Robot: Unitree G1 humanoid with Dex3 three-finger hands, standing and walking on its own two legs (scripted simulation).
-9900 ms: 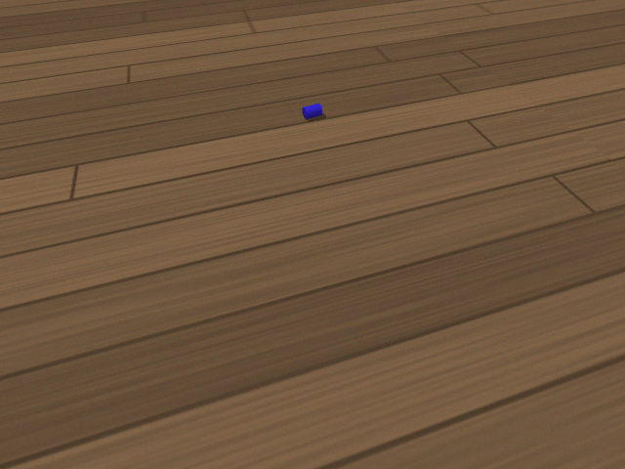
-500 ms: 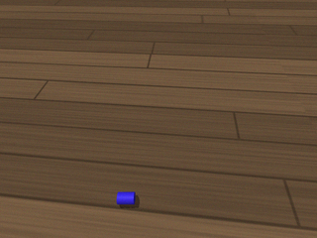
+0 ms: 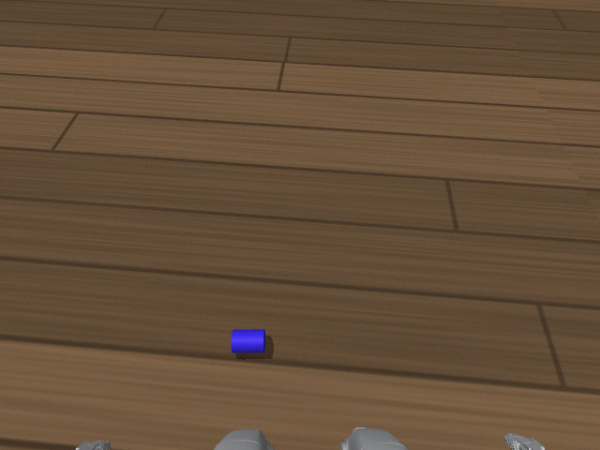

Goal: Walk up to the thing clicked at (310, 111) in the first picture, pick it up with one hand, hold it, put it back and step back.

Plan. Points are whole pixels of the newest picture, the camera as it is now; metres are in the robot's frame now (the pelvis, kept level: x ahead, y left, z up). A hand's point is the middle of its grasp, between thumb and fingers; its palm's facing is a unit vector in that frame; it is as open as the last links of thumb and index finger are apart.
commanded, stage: walk up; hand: left
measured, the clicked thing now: (248, 341) +0.45 +0.20 -0.73
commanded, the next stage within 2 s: stand in 1.36 s
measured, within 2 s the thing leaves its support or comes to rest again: neither
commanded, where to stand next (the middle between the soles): +0.06 -0.04 m, yaw -1 degrees
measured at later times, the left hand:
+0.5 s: hand out of the picture +0.08 +0.22 -0.14, palm faces -0.02 -0.95 -0.31, open 7.4 cm
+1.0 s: hand out of the picture +0.09 +0.23 -0.13, palm faces +0.00 -0.95 -0.33, open 7.4 cm
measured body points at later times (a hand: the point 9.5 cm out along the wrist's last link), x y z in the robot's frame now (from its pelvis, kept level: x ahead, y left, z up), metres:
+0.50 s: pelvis -0.01 -0.03 +0.01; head +0.00 -0.02 +0.46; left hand +0.09 +0.27 -0.12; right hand +0.06 -0.34 -0.11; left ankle -0.01 +0.10 -0.73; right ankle -0.01 -0.13 -0.73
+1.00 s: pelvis +0.00 -0.02 +0.02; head +0.01 -0.02 +0.47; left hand +0.09 +0.28 -0.11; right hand +0.09 -0.33 -0.10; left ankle -0.01 +0.10 -0.73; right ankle -0.01 -0.13 -0.73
